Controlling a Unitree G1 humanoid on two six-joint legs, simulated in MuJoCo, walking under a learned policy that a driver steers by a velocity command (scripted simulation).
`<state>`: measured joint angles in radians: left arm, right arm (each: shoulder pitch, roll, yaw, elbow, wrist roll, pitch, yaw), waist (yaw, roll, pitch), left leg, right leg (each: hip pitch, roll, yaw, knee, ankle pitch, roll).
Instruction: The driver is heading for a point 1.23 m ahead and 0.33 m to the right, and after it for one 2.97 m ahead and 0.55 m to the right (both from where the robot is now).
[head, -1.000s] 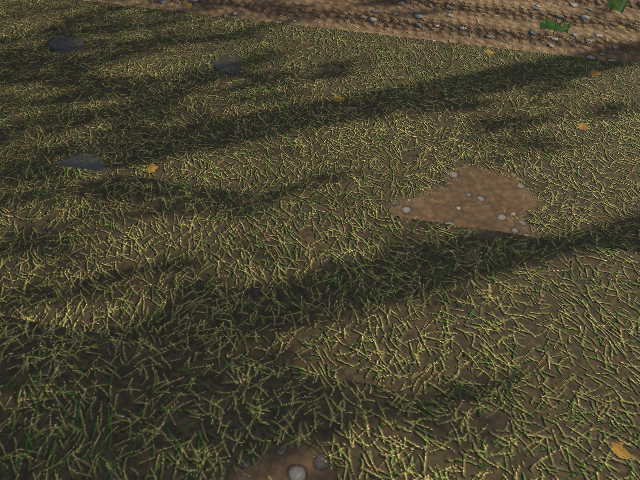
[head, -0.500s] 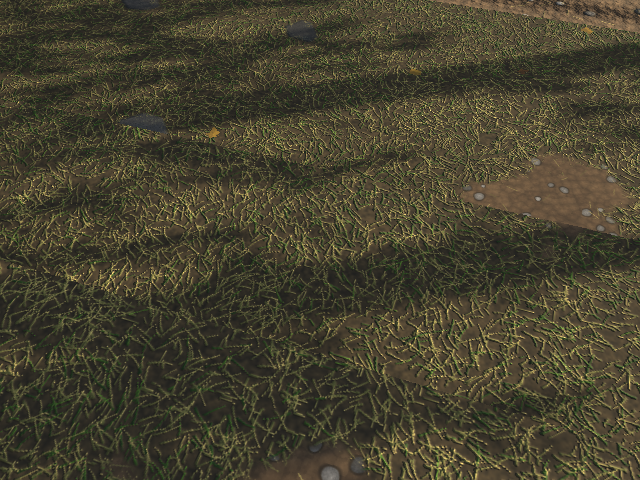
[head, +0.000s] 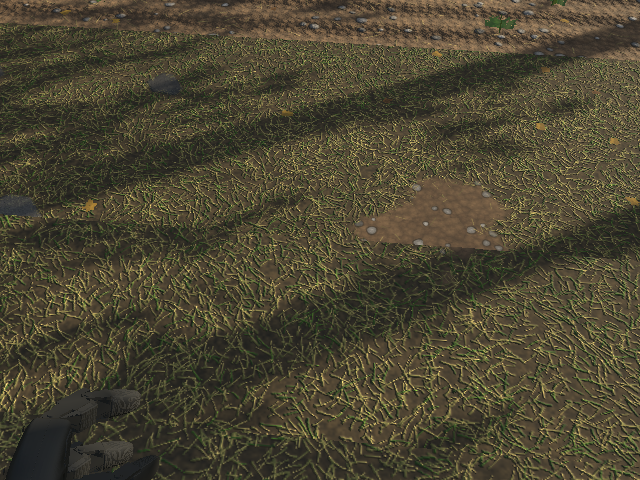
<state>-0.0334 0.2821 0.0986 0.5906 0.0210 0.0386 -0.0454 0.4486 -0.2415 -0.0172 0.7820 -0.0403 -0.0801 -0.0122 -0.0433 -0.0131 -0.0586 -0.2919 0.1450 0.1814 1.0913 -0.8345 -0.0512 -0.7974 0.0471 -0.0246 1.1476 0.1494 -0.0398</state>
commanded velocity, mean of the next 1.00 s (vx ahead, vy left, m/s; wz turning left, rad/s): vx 0.58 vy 0.00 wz -0.63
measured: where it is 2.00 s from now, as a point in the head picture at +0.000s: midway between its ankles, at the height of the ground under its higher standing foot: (420, 283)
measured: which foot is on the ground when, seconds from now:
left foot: down 0.00-0.12, up 0.14-0.50, down 0.52-0.86, up 0.88-1.00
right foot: up 0.00-0.14, down 0.16-0.52, up 0.54-0.82, down 0.84-1.00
